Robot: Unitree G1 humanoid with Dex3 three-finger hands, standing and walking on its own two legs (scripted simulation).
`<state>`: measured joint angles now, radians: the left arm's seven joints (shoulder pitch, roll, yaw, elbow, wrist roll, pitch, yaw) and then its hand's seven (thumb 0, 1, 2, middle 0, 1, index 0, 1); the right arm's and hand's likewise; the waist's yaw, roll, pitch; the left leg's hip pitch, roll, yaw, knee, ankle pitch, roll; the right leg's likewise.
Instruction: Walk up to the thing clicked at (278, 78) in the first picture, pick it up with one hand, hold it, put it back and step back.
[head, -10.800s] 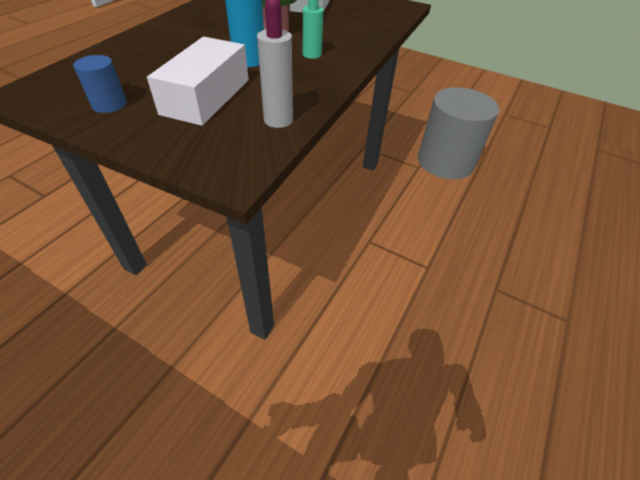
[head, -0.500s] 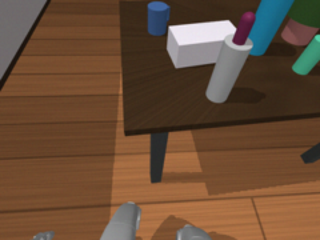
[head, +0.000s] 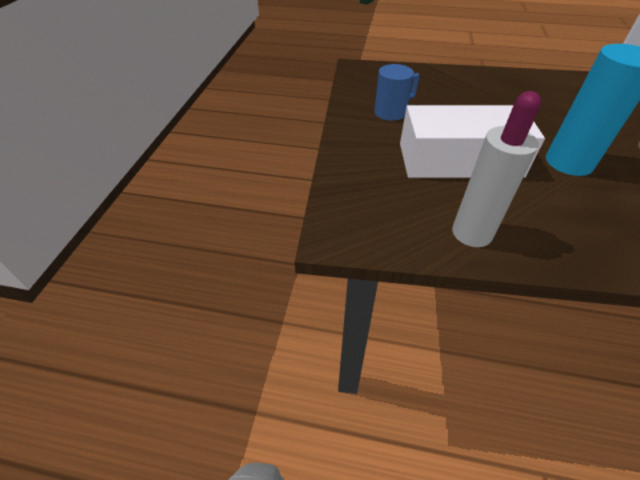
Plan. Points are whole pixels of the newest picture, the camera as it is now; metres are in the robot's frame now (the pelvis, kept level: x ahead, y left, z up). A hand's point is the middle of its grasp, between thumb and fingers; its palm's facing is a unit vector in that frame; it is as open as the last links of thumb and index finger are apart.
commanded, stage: walk up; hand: right
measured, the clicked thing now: (497, 174) +0.53 -0.22 +0.10
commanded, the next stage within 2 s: none
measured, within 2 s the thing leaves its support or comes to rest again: neither
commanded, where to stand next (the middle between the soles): +0.13 +0.04 m, yaw -3 degrees
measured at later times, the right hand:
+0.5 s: hand out of the picture +0.03 -0.23 -0.13, palm faces -0.06 +0.89 -0.45, open 7.4 cm
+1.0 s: hand out of the picture +0.17 -0.21 -0.16, palm faces -0.02 +0.91 -0.42, open 7.4 cm
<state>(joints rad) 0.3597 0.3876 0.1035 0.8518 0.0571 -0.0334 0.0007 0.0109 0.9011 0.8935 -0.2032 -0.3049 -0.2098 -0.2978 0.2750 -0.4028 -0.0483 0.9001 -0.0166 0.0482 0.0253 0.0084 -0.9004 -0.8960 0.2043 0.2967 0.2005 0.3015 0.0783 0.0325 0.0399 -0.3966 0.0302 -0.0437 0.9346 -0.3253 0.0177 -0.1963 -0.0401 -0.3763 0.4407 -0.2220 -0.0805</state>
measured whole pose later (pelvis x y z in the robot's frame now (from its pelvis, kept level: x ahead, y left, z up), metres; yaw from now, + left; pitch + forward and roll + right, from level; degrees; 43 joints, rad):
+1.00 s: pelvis +0.08 +0.06 -0.02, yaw -1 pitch -1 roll -1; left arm 0.11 0.40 0.02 0.96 -0.01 0.02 0.01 0.01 0.90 0.89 -0.20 -0.30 -0.21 -0.30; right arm 0.13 -0.37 -0.03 0.98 -0.02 0.00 0.00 0.01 -0.90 -0.90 0.21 0.30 0.20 0.30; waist 0.01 -0.03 0.09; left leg -0.28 0.03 0.02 0.73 -0.43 0.01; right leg -0.42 -0.01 0.06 0.82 -0.41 -0.01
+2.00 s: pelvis +0.06 +0.06 +0.01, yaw -5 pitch -2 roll +0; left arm 0.11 0.36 0.01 1.11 0.01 0.01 -0.01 0.01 0.91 0.89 -0.20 -0.30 -0.21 -0.30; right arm 0.08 -0.35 -0.03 1.12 -0.01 -0.01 0.02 0.01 -0.90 -0.90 0.20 0.30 0.20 0.30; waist 0.00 -0.02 0.07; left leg -0.12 0.04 0.09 0.39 -0.23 -0.01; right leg -0.19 -0.01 0.07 0.39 -0.17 0.03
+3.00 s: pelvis +0.06 +0.06 +0.01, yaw -4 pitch -3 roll +0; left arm 0.12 0.36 -0.01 1.13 0.01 -0.01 0.00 0.01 0.90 0.89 -0.20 -0.30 -0.21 -0.30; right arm 0.10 -0.34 -0.02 1.15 -0.01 0.00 0.02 0.01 -0.90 -0.90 0.20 0.30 0.20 0.30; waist -0.01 -0.01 0.05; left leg -0.07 0.03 0.07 0.31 -0.19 -0.02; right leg -0.13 -0.02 0.05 0.31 -0.14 0.03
